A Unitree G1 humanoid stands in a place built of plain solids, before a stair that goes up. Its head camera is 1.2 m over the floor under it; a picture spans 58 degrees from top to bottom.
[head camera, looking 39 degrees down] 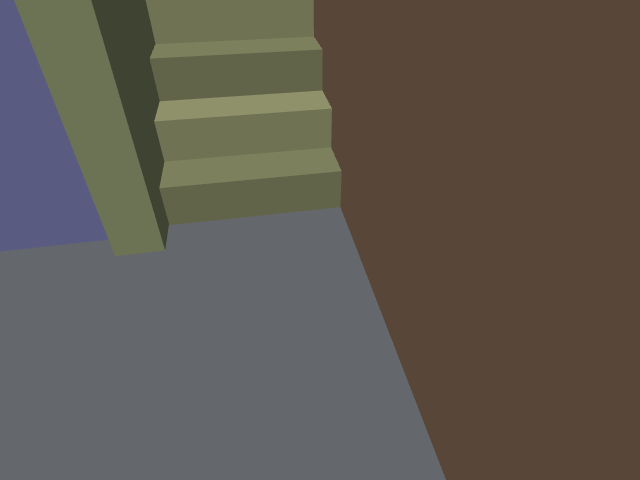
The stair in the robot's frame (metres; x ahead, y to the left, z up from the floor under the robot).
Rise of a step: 0.20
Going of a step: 0.24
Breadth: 0.81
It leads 10 degrees to the left of straight ahead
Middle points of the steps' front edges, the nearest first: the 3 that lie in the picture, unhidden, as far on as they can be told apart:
1.66 0.30 0.20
1.90 0.34 0.40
2.14 0.38 0.60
